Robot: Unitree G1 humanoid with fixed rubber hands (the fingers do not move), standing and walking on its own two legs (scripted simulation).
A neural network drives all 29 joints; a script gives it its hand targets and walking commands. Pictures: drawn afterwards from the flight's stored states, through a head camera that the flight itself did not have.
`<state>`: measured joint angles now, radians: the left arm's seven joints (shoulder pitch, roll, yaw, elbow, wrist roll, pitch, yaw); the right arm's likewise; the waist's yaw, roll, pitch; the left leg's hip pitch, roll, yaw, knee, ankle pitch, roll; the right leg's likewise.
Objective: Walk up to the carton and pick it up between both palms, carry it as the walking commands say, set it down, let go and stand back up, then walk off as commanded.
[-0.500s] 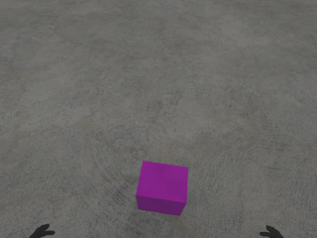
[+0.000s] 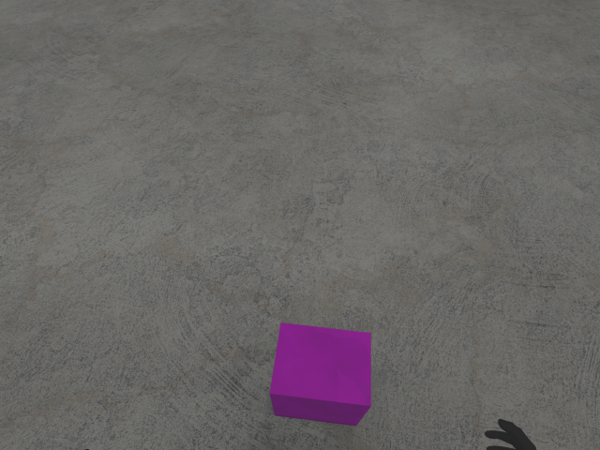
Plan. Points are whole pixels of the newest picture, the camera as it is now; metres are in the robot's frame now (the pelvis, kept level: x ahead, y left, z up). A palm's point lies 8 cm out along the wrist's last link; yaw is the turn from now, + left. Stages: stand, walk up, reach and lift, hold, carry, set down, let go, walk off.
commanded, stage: walk up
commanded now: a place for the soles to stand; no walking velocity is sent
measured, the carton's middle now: (319, 376) +0.38 -0.04 -0.63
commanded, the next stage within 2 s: none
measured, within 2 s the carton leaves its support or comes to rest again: neither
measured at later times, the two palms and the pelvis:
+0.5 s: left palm out of the picture +0.11 +0.32 -0.10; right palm out of the picture +0.09 -0.30 -0.10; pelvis +0.01 +0.01 +0.01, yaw -4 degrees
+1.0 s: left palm out of the picture +0.12 +0.25 -0.10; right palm out of the picture +0.02 -0.38 -0.11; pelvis -0.01 -0.05 +0.00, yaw -7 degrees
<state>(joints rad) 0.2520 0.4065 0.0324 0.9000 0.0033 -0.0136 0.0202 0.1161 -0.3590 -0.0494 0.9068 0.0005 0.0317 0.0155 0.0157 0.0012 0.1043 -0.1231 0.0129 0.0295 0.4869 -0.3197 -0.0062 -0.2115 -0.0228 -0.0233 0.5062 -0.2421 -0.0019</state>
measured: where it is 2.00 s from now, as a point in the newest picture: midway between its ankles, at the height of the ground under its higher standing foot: outside the picture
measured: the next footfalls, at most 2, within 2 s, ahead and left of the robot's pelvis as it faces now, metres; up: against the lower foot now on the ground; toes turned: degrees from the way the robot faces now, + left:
none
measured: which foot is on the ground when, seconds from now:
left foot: down 0.00-1.00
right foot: down 0.00-1.00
